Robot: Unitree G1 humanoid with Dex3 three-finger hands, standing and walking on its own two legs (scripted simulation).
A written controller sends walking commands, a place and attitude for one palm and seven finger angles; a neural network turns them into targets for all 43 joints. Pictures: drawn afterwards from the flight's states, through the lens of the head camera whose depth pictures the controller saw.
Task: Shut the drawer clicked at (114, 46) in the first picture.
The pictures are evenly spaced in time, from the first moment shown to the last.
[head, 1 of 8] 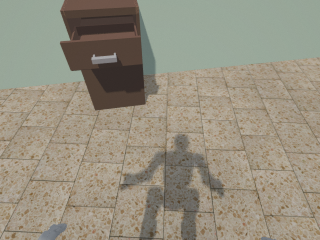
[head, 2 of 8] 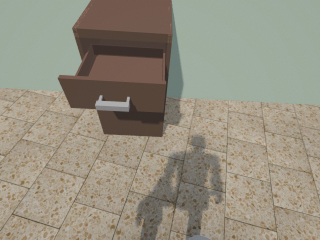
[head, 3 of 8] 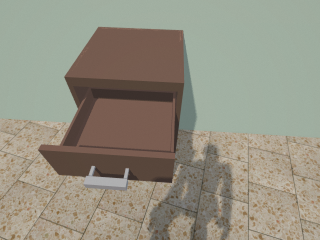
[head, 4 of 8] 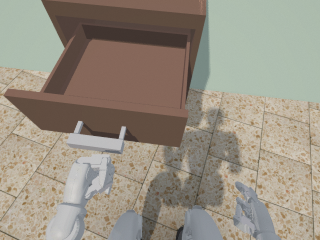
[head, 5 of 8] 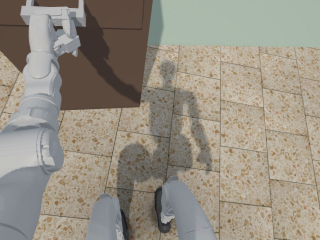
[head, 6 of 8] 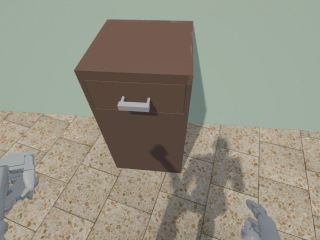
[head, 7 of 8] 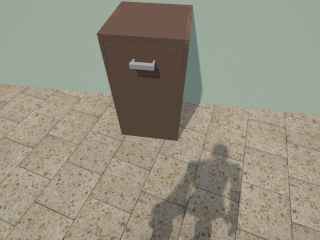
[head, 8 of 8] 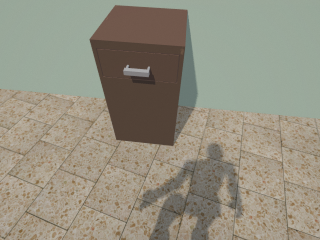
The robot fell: no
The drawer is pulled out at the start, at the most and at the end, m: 0.29 0.29 0.00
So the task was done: yes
